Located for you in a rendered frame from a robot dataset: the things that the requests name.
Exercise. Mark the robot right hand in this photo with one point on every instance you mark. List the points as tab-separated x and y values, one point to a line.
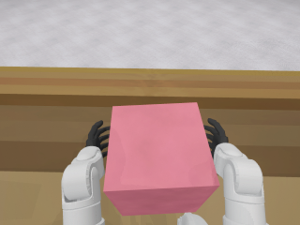
218	136

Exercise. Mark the robot left hand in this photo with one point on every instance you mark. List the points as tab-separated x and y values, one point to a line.
95	140

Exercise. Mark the left robot forearm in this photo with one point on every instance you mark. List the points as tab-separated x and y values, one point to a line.
80	187

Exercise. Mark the right robot forearm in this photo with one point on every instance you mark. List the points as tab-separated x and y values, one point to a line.
242	186

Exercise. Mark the carton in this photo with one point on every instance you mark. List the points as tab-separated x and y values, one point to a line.
159	160

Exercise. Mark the right robot thigh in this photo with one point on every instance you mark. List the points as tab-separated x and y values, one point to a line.
191	219

